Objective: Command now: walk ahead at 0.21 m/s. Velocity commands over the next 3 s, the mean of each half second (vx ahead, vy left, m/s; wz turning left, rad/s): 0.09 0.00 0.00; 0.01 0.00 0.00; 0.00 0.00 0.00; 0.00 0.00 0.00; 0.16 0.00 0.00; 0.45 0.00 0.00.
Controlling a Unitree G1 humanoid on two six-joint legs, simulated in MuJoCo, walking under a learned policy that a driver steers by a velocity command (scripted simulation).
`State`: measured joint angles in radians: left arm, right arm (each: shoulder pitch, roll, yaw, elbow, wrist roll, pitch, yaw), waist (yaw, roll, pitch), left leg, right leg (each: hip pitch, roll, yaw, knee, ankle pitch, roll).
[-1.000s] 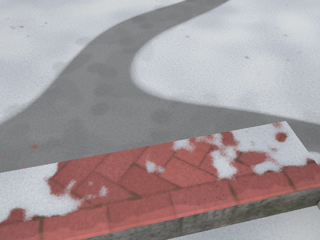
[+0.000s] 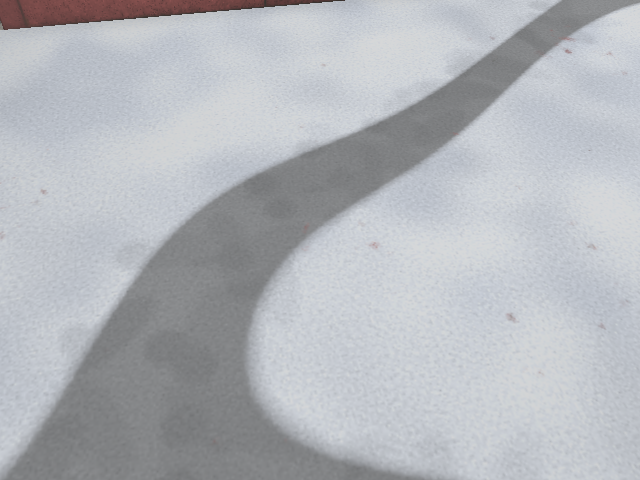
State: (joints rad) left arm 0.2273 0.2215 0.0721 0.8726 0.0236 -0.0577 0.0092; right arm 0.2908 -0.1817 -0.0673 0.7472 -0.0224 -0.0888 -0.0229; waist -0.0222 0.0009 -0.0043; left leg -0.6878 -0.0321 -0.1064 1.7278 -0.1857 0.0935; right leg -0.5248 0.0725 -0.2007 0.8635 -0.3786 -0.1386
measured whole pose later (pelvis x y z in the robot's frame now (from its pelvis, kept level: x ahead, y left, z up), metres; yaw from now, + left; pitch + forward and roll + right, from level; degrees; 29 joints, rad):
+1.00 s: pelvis +0.16 +0.04 +0.06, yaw -1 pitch -1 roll +0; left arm 0.34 0.14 0.02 1.00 0.01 -0.03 0.04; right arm 0.28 -0.15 -0.03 0.98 -0.01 -0.02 -0.04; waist -0.01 0.00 0.00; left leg -0.24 -0.03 0.05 0.38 -0.13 0.05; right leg -0.14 0.02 0.00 0.39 -0.24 -0.01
